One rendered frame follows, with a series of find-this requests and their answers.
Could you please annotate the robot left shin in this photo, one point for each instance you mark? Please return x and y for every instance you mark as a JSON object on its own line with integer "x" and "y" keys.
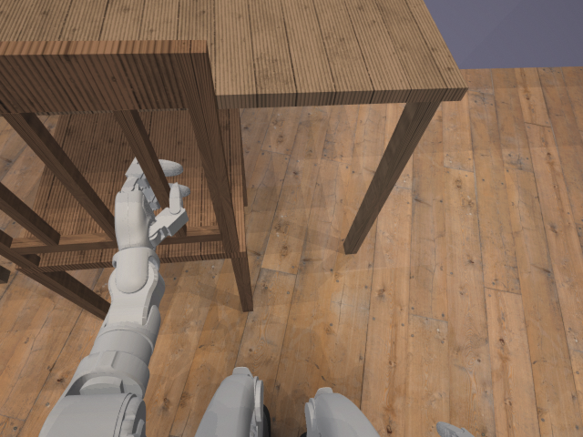
{"x": 256, "y": 431}

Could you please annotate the robot left upper arm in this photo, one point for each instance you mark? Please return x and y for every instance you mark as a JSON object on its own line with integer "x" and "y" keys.
{"x": 98, "y": 415}

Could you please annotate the left robot hand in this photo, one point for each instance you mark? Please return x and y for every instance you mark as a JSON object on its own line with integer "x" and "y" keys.
{"x": 135, "y": 205}

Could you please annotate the table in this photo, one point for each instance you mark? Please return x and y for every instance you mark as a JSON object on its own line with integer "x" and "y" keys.
{"x": 281, "y": 53}

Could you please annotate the right robot thigh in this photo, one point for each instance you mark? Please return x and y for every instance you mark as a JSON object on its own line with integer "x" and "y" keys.
{"x": 334, "y": 415}

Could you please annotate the chair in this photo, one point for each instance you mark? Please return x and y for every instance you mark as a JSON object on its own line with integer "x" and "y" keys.
{"x": 72, "y": 223}

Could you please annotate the left robot forearm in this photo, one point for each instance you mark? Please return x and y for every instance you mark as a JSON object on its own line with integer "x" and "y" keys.
{"x": 118, "y": 361}

